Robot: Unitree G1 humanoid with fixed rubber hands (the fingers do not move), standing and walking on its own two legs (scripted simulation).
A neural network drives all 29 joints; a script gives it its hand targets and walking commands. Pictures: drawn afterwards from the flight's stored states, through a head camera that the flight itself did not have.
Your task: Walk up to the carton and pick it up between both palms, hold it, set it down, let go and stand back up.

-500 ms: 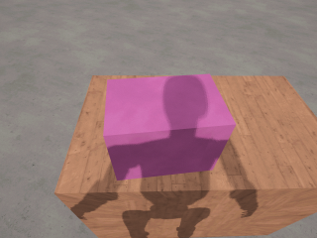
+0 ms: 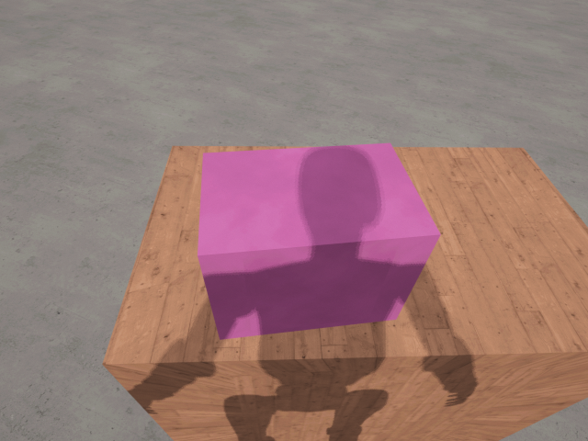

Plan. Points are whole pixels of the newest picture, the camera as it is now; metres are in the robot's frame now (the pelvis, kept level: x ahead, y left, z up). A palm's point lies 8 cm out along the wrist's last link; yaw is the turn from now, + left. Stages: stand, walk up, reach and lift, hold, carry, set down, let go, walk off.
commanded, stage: stand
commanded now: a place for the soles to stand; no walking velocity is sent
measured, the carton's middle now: (305, 241) +0.41 -0.02 +0.03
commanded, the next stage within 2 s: reach and lift in 0.08 s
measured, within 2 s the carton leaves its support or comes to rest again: neither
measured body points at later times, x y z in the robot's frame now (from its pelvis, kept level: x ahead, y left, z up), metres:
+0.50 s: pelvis -0.02 -0.01 -0.02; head +0.00 +0.00 +0.43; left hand +0.16 +0.28 -0.09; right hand +0.15 -0.33 -0.10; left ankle -0.08 +0.13 -0.74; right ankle +0.06 -0.14 -0.74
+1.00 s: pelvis -0.01 -0.01 +0.00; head -0.01 -0.01 +0.45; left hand +0.15 +0.27 -0.05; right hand +0.16 -0.29 -0.06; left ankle -0.08 +0.13 -0.74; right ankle +0.06 -0.14 -0.74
